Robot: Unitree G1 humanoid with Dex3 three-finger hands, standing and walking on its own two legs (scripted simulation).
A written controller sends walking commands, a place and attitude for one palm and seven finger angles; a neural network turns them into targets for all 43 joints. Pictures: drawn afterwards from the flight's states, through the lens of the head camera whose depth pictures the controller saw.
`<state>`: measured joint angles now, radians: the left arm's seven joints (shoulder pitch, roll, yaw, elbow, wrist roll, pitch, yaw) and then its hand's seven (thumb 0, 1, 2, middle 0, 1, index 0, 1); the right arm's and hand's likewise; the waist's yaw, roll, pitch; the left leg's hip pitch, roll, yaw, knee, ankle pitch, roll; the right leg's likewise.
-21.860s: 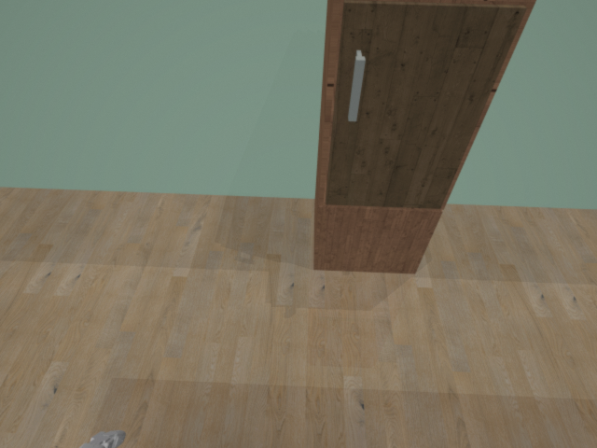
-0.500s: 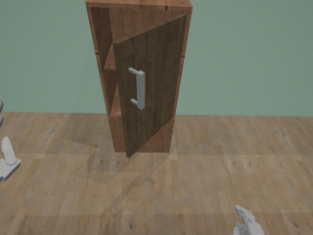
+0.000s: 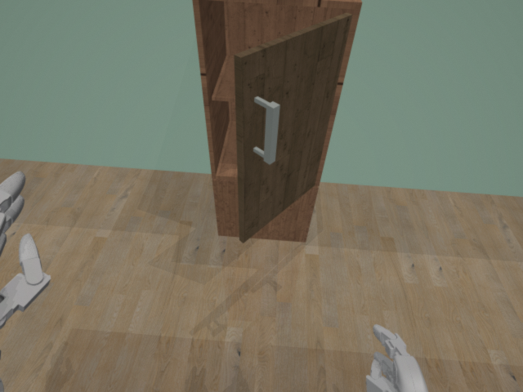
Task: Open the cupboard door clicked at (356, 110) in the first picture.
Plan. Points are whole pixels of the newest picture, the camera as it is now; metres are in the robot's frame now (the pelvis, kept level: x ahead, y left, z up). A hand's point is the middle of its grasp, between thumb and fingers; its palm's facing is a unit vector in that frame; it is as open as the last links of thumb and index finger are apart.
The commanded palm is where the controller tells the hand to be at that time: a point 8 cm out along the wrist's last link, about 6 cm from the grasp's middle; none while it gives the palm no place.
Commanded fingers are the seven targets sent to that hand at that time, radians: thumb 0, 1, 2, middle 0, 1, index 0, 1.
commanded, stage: stop stepping back and stand still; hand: left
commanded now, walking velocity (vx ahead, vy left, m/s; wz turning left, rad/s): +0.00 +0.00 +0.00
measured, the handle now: (264, 131) +0.63 +0.04 +0.06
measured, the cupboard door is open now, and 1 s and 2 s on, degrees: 50 50 50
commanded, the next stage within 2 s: let the arm hang, fingers relaxed in 0.22 s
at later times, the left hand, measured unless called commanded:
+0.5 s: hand (115, 373) +0.17 +0.24 -0.08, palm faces +0.01 -0.92 -0.40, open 7.4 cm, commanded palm none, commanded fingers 0.00 0.90 0.90 -0.20 -0.30 -0.20 -0.30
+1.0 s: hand out of the picture -0.02 +0.21 -0.16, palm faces +0.06 -0.95 -0.31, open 7.4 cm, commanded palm none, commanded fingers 0.00 0.90 0.90 -0.20 -0.30 -0.20 -0.30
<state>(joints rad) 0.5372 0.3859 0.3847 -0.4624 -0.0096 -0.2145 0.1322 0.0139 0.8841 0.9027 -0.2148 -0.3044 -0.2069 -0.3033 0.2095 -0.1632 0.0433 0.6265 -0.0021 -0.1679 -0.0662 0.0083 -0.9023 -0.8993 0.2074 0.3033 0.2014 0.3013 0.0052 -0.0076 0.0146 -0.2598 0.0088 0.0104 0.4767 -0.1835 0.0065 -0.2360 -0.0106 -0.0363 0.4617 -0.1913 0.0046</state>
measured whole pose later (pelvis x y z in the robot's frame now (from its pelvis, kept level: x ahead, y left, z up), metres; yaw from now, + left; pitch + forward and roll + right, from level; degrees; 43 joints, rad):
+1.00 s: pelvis +0.01 -0.02 +0.00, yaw +3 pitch -1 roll +0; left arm 0.27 0.26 0.03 1.14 0.02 0.01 0.01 0.01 0.91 0.90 -0.21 -0.30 -0.20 -0.30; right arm 0.25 -0.22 -0.01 1.09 -0.02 0.03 -0.01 0.00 -0.91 -0.90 0.21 0.30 0.20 0.30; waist 0.00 0.05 0.05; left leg -0.27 0.00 -0.05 0.47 -0.17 -0.01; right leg -0.23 0.00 -0.08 0.46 -0.21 -0.03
